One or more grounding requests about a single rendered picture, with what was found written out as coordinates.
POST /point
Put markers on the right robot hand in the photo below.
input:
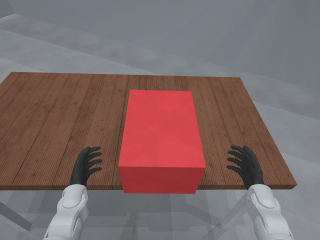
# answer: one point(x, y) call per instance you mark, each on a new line
point(250, 171)

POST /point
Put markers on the left robot hand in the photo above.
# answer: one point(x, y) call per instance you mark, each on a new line
point(81, 173)

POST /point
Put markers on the carton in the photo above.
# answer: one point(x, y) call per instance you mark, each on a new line
point(161, 150)

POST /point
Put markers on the robot left forearm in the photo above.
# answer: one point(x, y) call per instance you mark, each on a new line
point(72, 210)

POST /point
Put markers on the robot right forearm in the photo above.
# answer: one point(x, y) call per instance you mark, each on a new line
point(265, 212)

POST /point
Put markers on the table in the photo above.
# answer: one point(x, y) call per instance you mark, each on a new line
point(47, 119)

